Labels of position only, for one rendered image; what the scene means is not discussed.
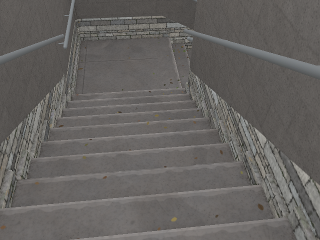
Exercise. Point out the stairs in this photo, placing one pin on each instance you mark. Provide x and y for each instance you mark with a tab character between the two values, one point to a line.
138	165
182	59

